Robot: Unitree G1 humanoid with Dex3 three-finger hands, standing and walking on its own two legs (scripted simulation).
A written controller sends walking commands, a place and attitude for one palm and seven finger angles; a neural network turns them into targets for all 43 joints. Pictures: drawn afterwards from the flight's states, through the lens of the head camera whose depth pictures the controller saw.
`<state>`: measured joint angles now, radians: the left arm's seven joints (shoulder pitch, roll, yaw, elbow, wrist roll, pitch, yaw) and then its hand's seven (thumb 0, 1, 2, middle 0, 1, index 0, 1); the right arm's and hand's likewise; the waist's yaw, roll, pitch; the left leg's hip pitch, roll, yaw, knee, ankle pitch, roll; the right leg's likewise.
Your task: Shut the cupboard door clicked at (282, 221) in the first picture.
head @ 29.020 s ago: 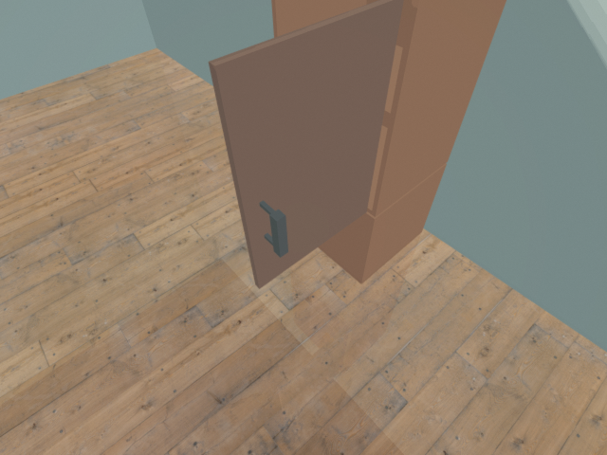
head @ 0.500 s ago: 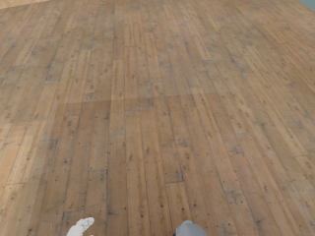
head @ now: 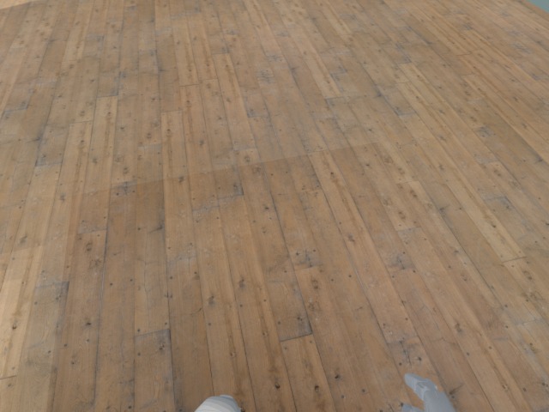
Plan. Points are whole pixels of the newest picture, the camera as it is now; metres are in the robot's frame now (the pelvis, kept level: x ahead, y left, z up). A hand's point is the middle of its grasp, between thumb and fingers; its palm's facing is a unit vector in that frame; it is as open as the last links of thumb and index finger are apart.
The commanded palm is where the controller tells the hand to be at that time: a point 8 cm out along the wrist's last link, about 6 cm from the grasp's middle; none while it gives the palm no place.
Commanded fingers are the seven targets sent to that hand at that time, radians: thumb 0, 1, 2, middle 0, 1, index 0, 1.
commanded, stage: turn to face it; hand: left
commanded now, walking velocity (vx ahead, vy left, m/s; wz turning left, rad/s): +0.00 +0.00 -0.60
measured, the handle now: out of the picture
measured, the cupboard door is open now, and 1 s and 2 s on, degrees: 69 69 69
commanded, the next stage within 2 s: none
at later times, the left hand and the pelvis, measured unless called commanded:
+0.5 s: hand (191, 364) +0.20 +0.17 -0.16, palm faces -0.33 -0.90 -0.29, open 7.4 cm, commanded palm none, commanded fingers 0.00 0.90 0.90 -0.20 -0.30 -0.20 -0.30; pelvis +0.02 -0.01 -0.02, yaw -21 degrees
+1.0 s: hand (212, 361) +0.21 +0.14 -0.18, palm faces -0.54 -0.82 -0.19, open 7.4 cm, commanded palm none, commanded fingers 0.00 0.90 0.90 -0.20 -0.30 -0.20 -0.30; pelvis +0.03 +0.02 -0.01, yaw -37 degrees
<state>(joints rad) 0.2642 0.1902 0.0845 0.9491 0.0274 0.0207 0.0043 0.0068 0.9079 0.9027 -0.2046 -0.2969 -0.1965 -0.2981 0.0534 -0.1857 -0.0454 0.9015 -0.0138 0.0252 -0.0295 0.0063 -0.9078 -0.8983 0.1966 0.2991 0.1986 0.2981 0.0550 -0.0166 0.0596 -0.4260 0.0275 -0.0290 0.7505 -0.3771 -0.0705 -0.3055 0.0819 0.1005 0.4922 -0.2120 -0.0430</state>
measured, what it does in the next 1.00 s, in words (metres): steps on the spot, turning right: left foot, then right foot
